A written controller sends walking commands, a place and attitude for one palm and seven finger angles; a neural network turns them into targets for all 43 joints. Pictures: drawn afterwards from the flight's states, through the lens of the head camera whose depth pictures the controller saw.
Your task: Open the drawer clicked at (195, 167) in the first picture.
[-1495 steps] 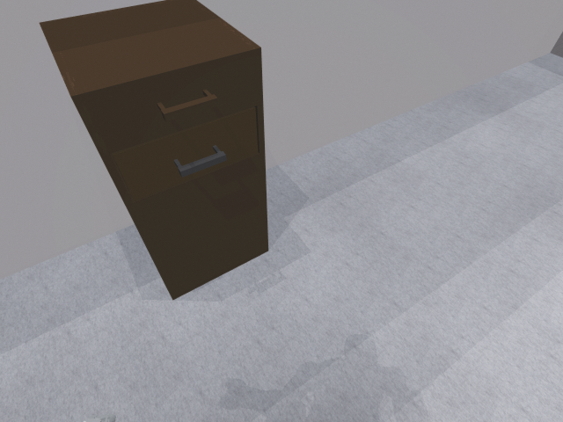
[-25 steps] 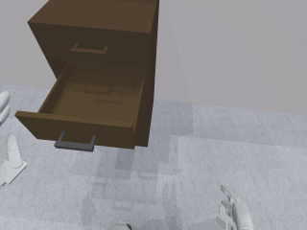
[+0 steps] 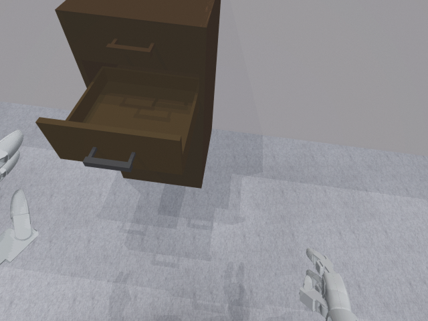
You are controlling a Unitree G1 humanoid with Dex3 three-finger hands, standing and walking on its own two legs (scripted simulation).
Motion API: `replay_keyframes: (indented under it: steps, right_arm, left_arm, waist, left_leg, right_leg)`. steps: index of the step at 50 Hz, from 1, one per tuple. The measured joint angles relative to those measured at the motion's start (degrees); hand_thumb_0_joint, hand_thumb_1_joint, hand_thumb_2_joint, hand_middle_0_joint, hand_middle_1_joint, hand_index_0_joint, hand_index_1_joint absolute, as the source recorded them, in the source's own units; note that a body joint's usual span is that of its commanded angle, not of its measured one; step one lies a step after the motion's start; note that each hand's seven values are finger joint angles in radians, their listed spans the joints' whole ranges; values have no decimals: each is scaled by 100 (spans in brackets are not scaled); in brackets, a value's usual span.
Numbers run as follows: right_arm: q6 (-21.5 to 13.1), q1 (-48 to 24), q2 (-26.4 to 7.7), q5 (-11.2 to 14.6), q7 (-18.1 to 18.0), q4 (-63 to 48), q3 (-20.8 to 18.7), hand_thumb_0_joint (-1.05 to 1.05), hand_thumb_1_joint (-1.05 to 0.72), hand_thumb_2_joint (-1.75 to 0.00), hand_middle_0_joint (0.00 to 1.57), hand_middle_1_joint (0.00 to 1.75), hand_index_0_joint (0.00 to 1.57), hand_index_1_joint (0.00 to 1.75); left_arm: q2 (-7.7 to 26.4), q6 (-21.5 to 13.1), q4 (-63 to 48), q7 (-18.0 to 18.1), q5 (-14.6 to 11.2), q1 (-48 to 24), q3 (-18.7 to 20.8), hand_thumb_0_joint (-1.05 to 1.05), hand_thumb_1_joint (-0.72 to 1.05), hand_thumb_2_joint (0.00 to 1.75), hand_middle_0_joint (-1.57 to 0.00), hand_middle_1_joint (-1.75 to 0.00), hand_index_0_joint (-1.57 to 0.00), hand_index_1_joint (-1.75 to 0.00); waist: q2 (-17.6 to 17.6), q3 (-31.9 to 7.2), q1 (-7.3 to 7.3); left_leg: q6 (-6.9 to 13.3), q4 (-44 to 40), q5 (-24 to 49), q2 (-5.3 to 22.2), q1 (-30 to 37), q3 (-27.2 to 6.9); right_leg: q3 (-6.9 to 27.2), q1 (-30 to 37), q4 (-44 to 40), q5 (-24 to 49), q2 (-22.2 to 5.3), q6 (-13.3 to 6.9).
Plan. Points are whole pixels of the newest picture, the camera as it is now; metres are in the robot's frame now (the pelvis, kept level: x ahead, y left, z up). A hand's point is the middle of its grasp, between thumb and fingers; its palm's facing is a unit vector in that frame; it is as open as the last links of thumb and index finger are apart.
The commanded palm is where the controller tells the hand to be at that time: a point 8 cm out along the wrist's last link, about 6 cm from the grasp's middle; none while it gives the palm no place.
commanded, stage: stop stepping back and stand still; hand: left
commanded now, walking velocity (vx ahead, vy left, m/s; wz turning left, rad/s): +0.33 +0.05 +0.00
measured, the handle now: (110, 158) +0.52 +0.32 -0.12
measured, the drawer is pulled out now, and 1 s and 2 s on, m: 0.29 0.29 0.29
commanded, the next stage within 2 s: let the arm hang, fingers relaxed in 0.54 s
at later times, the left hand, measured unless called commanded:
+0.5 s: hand (4, 270) +0.15 +0.24 +0.18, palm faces +0.39 -0.79 -0.47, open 7.4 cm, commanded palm +0.09 +0.28 +0.18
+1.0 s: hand out of the picture +0.01 +0.19 -0.17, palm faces +0.08 -0.98 -0.16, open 7.0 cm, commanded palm none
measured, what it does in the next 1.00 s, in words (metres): steps on the spot: left foot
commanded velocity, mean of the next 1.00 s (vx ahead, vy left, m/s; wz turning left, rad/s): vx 0.05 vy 0.02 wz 0.00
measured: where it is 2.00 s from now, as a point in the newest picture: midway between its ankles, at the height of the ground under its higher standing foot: outside the picture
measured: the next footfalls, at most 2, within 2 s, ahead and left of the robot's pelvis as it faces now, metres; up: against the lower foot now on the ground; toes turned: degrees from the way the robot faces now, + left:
left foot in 0.28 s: -0.02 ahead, +0.11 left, +0.00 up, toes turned +5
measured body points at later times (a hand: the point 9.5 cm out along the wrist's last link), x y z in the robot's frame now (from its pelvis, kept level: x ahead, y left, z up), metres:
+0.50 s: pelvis -0.03 +0.00 +0.00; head -0.03 +0.00 +0.45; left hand +0.12 +0.28 +0.20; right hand +0.13 -0.24 -0.08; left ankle -0.06 +0.11 -0.73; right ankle +0.00 -0.08 -0.73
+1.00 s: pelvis -0.03 +0.01 +0.01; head +0.00 +0.04 +0.45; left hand +0.01 +0.24 -0.15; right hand +0.04 -0.23 -0.13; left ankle -0.06 +0.11 -0.73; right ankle +0.00 -0.08 -0.73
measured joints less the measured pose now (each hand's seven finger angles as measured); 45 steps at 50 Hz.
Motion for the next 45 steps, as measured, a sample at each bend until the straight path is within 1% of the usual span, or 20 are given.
replay_keyframes:
  steps: [2, 4, 6, 8, 10, 13, 14, 16, 18, 20, 22, 24, 28, 32, 33, 34, 37, 40, 42, 45]
  right_arm:
    - [-23, 53, -23, 21, 17, 75, 83, 1, -90, -90, 20, 30, 20, 30]
    - [36, 157, -57, 31, 33, 179, 121, 1, -90, -90, 20, 30, 20, 30]
    - [148, 269, -113, 20, 37, 297, 104, 1, -90, -90, 20, 30, 20, 30]
    - [235, 373, -176, -6, 21, 401, 84, 1, -90, -90, 20, 30, 20, 30]
    - [265, 492, -241, -20, -18, 446, 62, 1, -90, -90, 20, 30, 20, 30]
    - [201, 654, -399, -43, -97, 391, 16, 1, -90, -90, 20, 30, 20, 30]
    - [160, 681, -448, -62, -118, 362, -15, 1, -90, -90, 20, 30, 20, 30]
    - [123, 697, -453, -84, -129, 327, -69, 1, -90, -90, 20, 30, 20, 30]
    - [74, 742, -435, -77, -118, 297, -83, 1, -90, -90, 20, 30, 20, 30]
    - [29, 758, -410, -60, -112, 287, -69, 1, -90, -90, 20, 30, 20, 30]
    - [-8, 717, -390, -40, -103, 314, -51, 1, -90, -90, 20, 30, 20, 30]
    - [-25, 648, -380, -25, -79, 358, -37, 1, -90, -90, 20, 30, 20, 30]
    - [28, 494, -375, 11, -22, 380, -23, 1, -90, -90, 20, 30, 20, 30]
    - [94, 362, -312, -1, -25, 350, 32, 1, -90, -90, 20, 30, 20, 30]
    - [-25, 329, -343, -25, 89, 445, -9, 1, -90, -90, 20, 30, 20, 30]
    - [-59, 273, -416, -45, 210, 580, -53, 1, -90, -90, 20, 30, 20, 30]
    - [171, 23, -608, -99, 364, 961, -83, 0, -90, -90, 20, 30, 20, 30]
    - [379, -68, -611, -127, 352, 1135, -46, 0, -90, -90, 20, 30, 20, 30]
    - [481, -15, -532, -125, 325, 1220, -23, 0, -91, -90, 20, 30, 20, 30]
    - [596, 163, -393, -136, 280, 1449, 9, 0, -91, -90, 20, 30, 20, 30]
  left_arm:
    - [-132, -20, 91, 16, -3, -116, -55, 2, 89, 90, -21, -30, -21, -30]
    - [-256, -2, 273, 23, -5, -260, -163, 1, 89, 90, -21, -30, -21, -30]
    - [-425, 45, 499, 21, 1, -379, -300, 1, 89, 90, -21, -30, -21, -30]
    - [-554, 83, 727, 18, 16, -416, -396, 1, 89, 90, -21, -30, -21, -30]
    - [-592, 111, 904, 26, 57, -398, -470, 1, 89, 90, -21, -30, -21, -30]
    - [-572, 147, 932, 57, 113, -322, -574, 1, 89, 90, -21, -30, -21, -30]
    - [-544, 131, 890, 63, 122, -304, -589, 1, 89, 90, -21, -30, -21, -30]
    - [-443, 109, 811, 68, 134, -287, -557, 2, 89, 90, -21, -30, -21, -30]
    - [-315, 82, 700, 59, 140, -186, -454, 2, 89, 90, -21, -30, -21, -30]
    - [-209, 43, 597, 71, 129, -66, -312, 2, 89, 90, -21, -30, -21, -30]
    - [-185, -17, 565, 77, 99, -60, -227, 2, 89, 90, -21, -30, -21, -30]
    - [-244, -113, 640, 66, 74, -137, -216, 2, 89, 90, -21, -30, -21, -30]
    - [-469, -178, 894, 49, 50, -347, -344, 1, 89, 90, -21, -30, -21, -30]
    - [-605, -81, 1085, 26, 75, -446, -478, 1, 89, 90, -21, -30, -21, -30]
    - [-567, -143, 1404, -65, 201, -611, -595, 1, 89, 90, -21, -30, -21, -30]
    - [-522, -71, 1964, -234, 307, -924, -795, 1, 89, 90, -21, -30, -21, -30]
    - [-683, 666, 4112, -593, 432, -1826, -1392, 0, 90, 90, -20, -30, -20, -30]
    - [-1012, 1241, 6081, -736, 467, -2317, -1809, 1, 90, 90, -20, -30, -20, -30]
    - [-1190, 1398, 7027, -790, 466, -2413, -2056, 1, 91, 90, -20, -30, -20, -30]
    - [-1433, 1465, 8075, -844, 419, -2412, -2335, 1, 91, 90, -20, -30, -20, -30]
  waist:
    - [224, 44, -18]
    - [298, -57, -23]
    - [281, -198, -13]
    - [221, -338, -61]
    - [163, -457, -146]
    - [203, -508, -267]
    - [229, -473, -298]
    - [130, -326, -308]
    - [80, -299, -296]
    - [95, -304, -290]
    - [170, -281, -266]
    - [280, -299, -233]
    - [469, -342, -183]
    - [408, -282, -119]
    - [421, -311, -109]
    - [453, -339, -68]
    - [563, -362, -6]
    - [584, -233, -88]
    - [473, -105, -144]
    - [214, 83, -171]
  left_leg:
    - [14, 144, -98, 126, -17, -120]
    - [88, 514, -587, 59, -141, -216]
    - [145, 1247, -784, -95, -284, -177]
    - [184, 1506, -801, -202, -233, -50]
    - [240, 1148, -846, -225, 17, 89]
    - [364, -115, -875, -158, 616, 153]
    - [389, -442, -660, -130, 719, 109]
    - [317, -446, -183, -169, 724, 105]
    - [247, -353, -202, -190, 726, 104]
    - [210, -256, -306, -186, 740, 96]
    - [194, -146, -399, -156, 761, 73]
    - [184, -89, -447, -116, 761, 49]
    - [200, -19, -498, -64, 709, 2]
    - [235, -269, -399, -115, 839, 47]
    - [253, -255, -383, -146, 757, 22]
    - [276, -182, -391, -200, 654, -4]
    - [352, 35, -477, -350, 481, 37]
    - [377, 156, -555, -374, 508, 91]
    - [356, 162, -576, -354, 590, 112]
    - [335, 21, -517, -331, 782, 113]
  right_leg:
    - [-132, 157, -227, 319, 143, -228]
    - [-170, 187, -357, 392, 162, -379]
    - [-130, 182, -475, 476, 110, -414]
    - [-87, 185, -603, 583, 40, -406]
    - [-97, 189, -720, 666, -10, -396]
    - [-224, 154, -756, 710, 24, -365]
    - [-277, 108, -685, 684, 44, -343]
    - [-212, 67, -456, 463, 21, -218]
    - [-177, 52, -298, 204, 2, -119]
    - [-189, 129, -377, 461, 4, -134]
    - [-216, 208, -406, 578, 41, -297]
    - [-239, 261, -448, 525, 84, -364]
    - [-283, 325, -602, 552, 138, -350]
    - [-232, 407, -771, 629, 101, -291]
    - [-242, 313, -701, 626, 64, -259]
    - [-251, 188, -551, 579, 5, -231]
    - [-192, -85, -111, 342, -156, -180]
    - [-135, -101, 68, 254, -180, -191]
    - [-116, -26, 68, 250, -158, -200]
    - [-113, 163, -75, 314, -127, -218]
